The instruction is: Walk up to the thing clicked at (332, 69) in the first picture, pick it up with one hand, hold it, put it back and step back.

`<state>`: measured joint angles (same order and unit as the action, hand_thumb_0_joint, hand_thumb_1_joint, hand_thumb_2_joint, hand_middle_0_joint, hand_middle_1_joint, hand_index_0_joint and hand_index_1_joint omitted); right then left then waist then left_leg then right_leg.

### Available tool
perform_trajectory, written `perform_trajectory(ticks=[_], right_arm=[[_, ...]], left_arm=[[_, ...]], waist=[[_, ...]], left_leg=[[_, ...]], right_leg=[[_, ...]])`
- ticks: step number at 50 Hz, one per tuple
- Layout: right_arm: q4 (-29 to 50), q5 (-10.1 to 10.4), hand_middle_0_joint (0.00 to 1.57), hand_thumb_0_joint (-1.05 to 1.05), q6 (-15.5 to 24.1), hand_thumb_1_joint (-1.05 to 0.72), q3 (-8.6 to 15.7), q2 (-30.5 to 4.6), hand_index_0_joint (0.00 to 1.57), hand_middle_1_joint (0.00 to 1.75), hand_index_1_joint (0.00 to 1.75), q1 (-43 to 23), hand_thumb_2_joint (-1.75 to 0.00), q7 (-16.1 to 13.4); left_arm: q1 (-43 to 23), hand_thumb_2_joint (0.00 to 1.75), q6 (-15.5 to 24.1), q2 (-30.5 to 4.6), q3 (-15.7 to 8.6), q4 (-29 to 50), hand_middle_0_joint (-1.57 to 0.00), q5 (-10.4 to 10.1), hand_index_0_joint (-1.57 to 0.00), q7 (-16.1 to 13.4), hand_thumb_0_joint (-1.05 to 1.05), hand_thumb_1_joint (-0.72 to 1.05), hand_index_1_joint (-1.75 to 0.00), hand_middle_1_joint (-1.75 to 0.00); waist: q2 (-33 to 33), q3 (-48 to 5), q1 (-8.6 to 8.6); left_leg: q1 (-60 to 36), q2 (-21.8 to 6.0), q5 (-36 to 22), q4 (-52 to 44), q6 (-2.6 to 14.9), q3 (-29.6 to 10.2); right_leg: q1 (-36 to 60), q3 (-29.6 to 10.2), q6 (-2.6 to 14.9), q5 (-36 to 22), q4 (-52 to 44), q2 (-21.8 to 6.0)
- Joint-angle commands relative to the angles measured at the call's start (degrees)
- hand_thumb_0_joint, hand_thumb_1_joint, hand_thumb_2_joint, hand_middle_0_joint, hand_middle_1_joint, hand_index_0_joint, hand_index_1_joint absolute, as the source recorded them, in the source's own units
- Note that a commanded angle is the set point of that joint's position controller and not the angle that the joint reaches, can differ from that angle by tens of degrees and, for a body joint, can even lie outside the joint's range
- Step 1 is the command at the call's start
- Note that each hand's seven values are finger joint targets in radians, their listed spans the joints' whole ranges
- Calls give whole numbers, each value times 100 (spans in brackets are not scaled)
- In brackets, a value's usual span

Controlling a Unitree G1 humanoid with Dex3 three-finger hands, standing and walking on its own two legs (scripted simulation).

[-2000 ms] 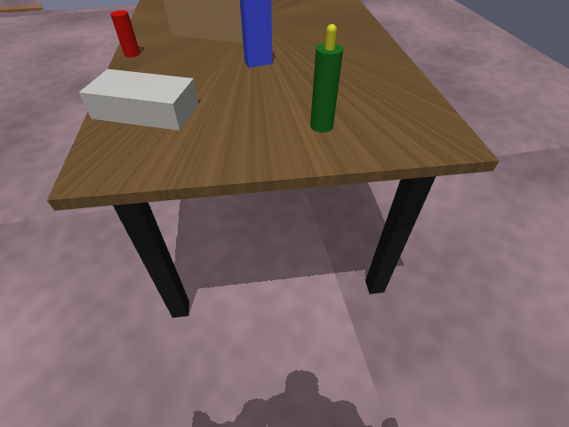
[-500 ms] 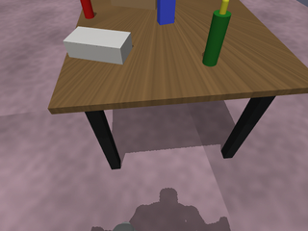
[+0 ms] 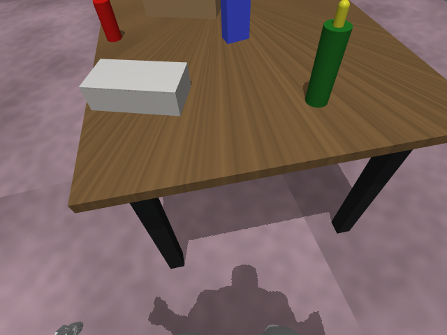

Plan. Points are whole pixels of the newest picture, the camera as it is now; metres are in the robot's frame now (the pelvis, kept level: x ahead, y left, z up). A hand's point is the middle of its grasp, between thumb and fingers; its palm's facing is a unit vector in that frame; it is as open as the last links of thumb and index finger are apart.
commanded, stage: walk up
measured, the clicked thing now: (328, 58) +0.66 -0.23 +0.12
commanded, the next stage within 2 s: stand in 1.80 s
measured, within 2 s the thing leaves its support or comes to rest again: neither
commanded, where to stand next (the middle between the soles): +0.04 +0.01 m, yaw -1 degrees
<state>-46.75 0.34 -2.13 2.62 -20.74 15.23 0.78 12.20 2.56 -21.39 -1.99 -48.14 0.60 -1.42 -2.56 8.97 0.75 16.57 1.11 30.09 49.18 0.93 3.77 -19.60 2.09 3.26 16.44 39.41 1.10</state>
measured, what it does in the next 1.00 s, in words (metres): steps on the spot: left foot, then right foot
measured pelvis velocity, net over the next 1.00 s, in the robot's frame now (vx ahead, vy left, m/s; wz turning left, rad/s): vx -0.03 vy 0.01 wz -0.02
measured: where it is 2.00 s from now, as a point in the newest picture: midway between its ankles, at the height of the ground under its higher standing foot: outside the picture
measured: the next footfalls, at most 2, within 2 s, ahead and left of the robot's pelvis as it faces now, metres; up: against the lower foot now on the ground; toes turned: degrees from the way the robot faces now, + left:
left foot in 0.20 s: +0.04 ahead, +0.16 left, +0.00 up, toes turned -3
right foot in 0.50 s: +0.01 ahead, -0.13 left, +0.00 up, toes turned -2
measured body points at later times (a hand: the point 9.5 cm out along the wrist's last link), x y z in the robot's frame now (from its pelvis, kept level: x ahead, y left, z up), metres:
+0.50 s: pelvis -0.02 +0.02 +0.00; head +0.03 +0.05 +0.45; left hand +0.10 +0.35 -0.13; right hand +0.03 -0.32 -0.09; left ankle +0.00 +0.18 -0.72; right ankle -0.03 -0.13 -0.71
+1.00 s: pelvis -0.03 +0.01 +0.02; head -0.03 +0.01 +0.47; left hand +0.07 +0.31 -0.11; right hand +0.03 -0.29 -0.11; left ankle +0.00 +0.16 -0.72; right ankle -0.03 -0.13 -0.72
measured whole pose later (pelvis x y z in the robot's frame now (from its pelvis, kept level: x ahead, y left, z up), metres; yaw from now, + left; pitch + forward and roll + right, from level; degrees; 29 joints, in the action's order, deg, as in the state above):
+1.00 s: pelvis -0.03 +0.01 +0.02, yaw -1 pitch -3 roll +0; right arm -60.4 -0.5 1.7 -0.3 -20.4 9.7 1.0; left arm 6.4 -0.1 -20.2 -1.6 -60.8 0.0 1.4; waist 0.0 3.2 0.0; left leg 12.5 -2.8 13.6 29.0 -3.0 -2.7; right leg -10.9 -0.4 -1.5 15.7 29.6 -1.8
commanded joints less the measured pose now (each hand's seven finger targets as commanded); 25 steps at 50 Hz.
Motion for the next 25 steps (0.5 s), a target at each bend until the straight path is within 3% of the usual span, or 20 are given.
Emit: perform_trajectory(ticks=[1,2,3,6,9,10,11,12,13,14,15,16,17,19,20,22,23,24,25], right_arm=[[287,13,20,0,103,-90,334,-1231,20,30,30,105,-90,-167],[155,38,20,0,116,-90,308,-1161,20,30,30,226,-90,-131],[82,69,20,0,132,-90,275,-1117,20,30,30,321,-90,-122],[-16,52,20,0,237,-90,215,-1112,20,30,30,228,-90,-148],[-274,-44,20,0,351,-90,277,-1125,20,30,30,369,-90,-245],[-338,-98,20,0,394,-90,331,-1247,20,30,30,517,-90,-300],[-278,-192,20,0,442,-90,414,-1610,20,30,30,446,-90,-340],[-133,-184,20,0,481,-90,489,-2111,20,30,30,20,-90,-344],[-54,-158,20,0,511,-90,565,-2326,20,30,30,-251,-90,-337],[-13,-184,20,0,550,-90,559,-2200,20,30,30,-391,-90,-367],[8,-199,20,0,580,-90,476,-1989,20,30,30,-427,-90,-382],[4,-190,20,0,603,-90,402,-1822,20,30,30,-426,-90,-399],[-34,-184,20,0,619,-90,406,-1765,20,30,30,-328,-90,-396],[-136,-186,20,0,629,-90,386,-1739,20,30,30,-67,-90,-360],[-140,-205,20,0,612,-90,378,-1737,20,30,30,-21,-90,-349],[-59,-218,20,0,558,-90,353,-1754,20,30,30,-82,-90,-317],[-49,-208,20,0,511,-90,327,-1752,20,30,30,-164,-90,-299],[-17,-172,20,0,459,-90,291,-1709,20,30,30,-259,-90,-278],[21,-100,20,0,422,-90,239,-1592,20,30,30,-348,-90,-261]], left_arm=[[64,90,89,-1447,-348,390,-20,-11,-20,-117,0,90,-30,-30],[-118,90,83,-1361,-301,382,-20,-8,-20,-112,0,90,-30,-30],[-214,90,70,-1348,-297,386,-20,30,-20,-100,0,90,-30,-30],[-298,90,-50,-1382,-322,401,-20,114,-20,-30,0,90,-30,-30],[-495,90,-282,-1392,-369,449,-20,72,-20,68,0,90,-30,-30],[-607,90,-350,-1300,-365,497,-20,54,-20,106,0,90,-30,-30],[-598,90,-403,-1105,-324,556,-20,31,-20,142,0,90,-30,-30],[-550,90,-451,-1036,-335,517,-20,46,-20,141,0,90,-30,-30],[-778,90,-507,-1390,-463,449,-20,108,-20,95,0,90,-30,-30],[-740,90,-504,-1486,-517,389,-20,82,-20,131,0,90,-30,-30],[-563,90,-499,-1362,-522,309,-20,47,-20,160,0,90,-30,-30],[-481,90,-461,-1219,-501,270,-20,-9,-20,184,0,90,-30,-30],[-381,90,-453,-1210,-485,233,-20,-26,-20,209,0,90,-30,-30],[-532,90,-437,-1080,-454,247,-20,-46,-20,260,0,90,-30,-30],[-650,90,-416,-1026,-422,249,-20,-42,-20,265,0,90,-30,-30],[-577,90,-334,-961,-375,168,-20,-44,-20,249,0,90,-30,-30],[-446,90,-295,-931,-363,32,-20,-32,-20,228,0,90,-30,-30],[-224,90,-259,-932,-381,-150,-20,-6,-20,202,0,90,-30,-30],[-4,90,-215,-1091,-422,-311,-20,30,-20,163,0,90,-30,-30]], waist=[[752,-903,-108],[822,-949,-10],[1043,-1094,10],[1324,-1271,-78],[1205,-1211,57],[1093,-1195,137],[389,-1018,108],[-748,-779,3],[-751,-498,148],[-595,-353,18],[-453,-360,-134],[-552,-512,-162],[-695,-643,-166],[-922,-907,-29],[-1070,-1017,66],[-1223,-1232,58],[-1157,-1306,-17],[-1006,-1336,-155],[-708,-1438,-272]], left_leg=[[425,-231,711,909,-43,-906],[401,-168,463,785,-41,-789],[318,-105,164,589,-63,-631],[67,-80,-206,-636,-150,-324],[-515,100,-1693,-2090,-167,23],[-729,-101,-1962,-2198,-65,-249],[-794,-873,-1813,-2500,262,-1452],[-237,-2258,-1612,-3081,995,-3221],[404,-2788,-1747,-3214,1618,-3650],[457,-2730,-2263,-3050,1732,-3454],[205,-2207,-2972,-2714,1468,-2561],[-302,-1810,-3837,-2368,1188,-2011],[-537,-1611,-4227,-2222,1019,-1711],[-1089,-1382,-4529,-2030,869,-1472],[-1234,-1347,-4577,-1972,852,-1440],[-1223,-1293,-4540,-1689,898,-1258],[-1093,-1156,-4362,-1459,819,-1083],[-791,-1028,-4181,-1188,686,-908],[-437,-939,-3942,-914,512,-805]], right_leg=[[580,-2358,1385,-2804,-1469,-1959],[618,-1858,1131,-2755,-1376,-1621],[688,-1680,1008,-2777,-1308,-1487],[882,-1230,849,-2688,-975,-1140],[530,-879,596,-1900,-366,-853],[189,-861,426,-1507,-150,-776],[-539,-828,168,-779,373,-446],[-864,-485,-124,1014,1081,68],[-664,-1004,-184,1651,1917,-178],[-596,-1107,-195,1553,2237,-272],[-667,-1171,-139,1405,2211,-205],[-876,-1130,-105,1355,2052,-98],[-925,-1034,-107,1259,2039,-57],[-791,-712,-195,1234,1292,-87],[-704,-551,-231,1268,973,-100],[-173,-196,-232,1227,103,-130],[195,-67,-193,892,-604,-45],[712,73,-159,188,-1264,28],[1318,-45,-76,-473,-1534,-71]])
